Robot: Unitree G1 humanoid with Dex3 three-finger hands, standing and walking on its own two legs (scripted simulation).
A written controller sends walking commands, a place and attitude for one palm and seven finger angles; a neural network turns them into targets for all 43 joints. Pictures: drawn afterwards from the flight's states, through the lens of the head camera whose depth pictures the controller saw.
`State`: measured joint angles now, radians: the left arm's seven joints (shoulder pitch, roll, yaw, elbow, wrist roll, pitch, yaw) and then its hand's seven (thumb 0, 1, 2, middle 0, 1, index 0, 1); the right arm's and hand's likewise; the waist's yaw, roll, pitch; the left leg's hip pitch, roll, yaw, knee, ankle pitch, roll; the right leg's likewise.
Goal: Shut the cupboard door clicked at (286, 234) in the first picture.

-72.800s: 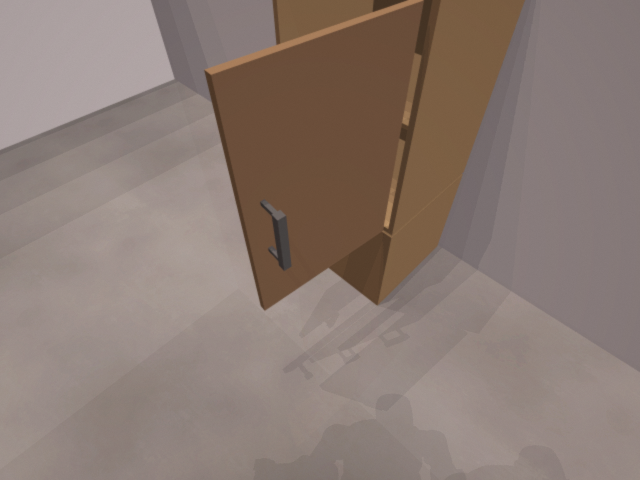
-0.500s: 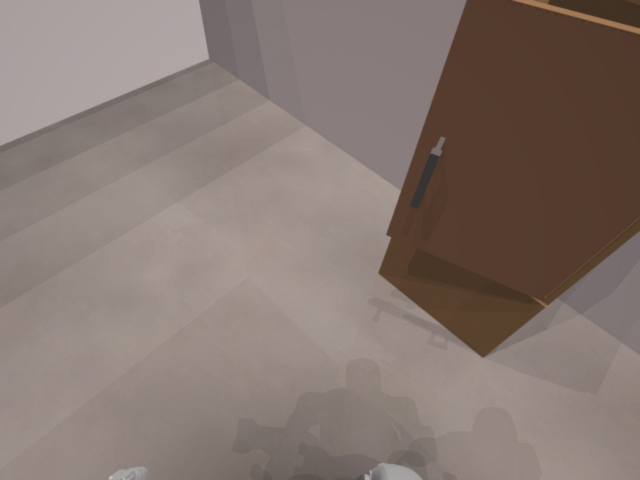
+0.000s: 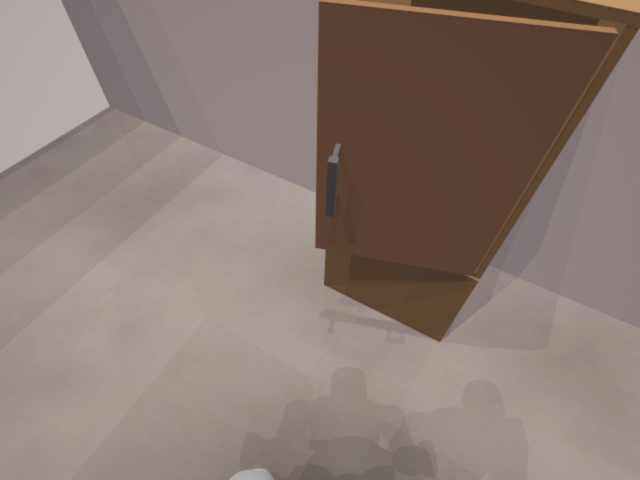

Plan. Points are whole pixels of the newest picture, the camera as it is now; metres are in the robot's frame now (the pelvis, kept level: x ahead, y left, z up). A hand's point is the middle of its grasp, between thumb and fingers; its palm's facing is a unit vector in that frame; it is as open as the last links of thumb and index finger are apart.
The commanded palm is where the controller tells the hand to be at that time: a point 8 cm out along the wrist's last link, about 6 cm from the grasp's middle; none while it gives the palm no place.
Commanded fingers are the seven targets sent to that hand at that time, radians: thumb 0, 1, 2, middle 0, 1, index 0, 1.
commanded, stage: turn to face it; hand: left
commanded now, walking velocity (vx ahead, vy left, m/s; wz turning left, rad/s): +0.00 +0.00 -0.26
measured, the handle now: (333, 181) +0.66 +0.01 -0.07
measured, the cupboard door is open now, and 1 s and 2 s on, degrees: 18 18 18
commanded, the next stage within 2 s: take the last steps up to it in 0.06 s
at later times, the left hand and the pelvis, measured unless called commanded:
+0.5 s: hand (210, 476) +0.15 +0.17 -0.16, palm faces -0.17 -0.96 -0.22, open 7.4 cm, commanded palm none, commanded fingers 0.00 0.90 0.90 -0.20 -0.30 -0.20 -0.30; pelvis +0.04 -0.02 +0.00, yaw -9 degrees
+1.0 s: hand (262, 448) +0.19 +0.10 -0.18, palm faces -0.12 -0.98 -0.17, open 7.4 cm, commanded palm none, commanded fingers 0.00 0.90 0.90 -0.20 -0.30 -0.20 -0.30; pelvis +0.17 -0.07 -0.01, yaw -10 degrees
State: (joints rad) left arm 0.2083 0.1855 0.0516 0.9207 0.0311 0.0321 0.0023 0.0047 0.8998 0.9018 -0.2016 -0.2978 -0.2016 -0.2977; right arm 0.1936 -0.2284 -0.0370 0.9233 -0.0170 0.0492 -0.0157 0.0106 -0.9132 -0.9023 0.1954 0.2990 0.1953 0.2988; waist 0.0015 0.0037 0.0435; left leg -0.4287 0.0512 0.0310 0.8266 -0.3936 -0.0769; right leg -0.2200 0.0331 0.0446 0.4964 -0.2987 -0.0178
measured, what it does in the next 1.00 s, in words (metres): walks ahead: left foot, then right foot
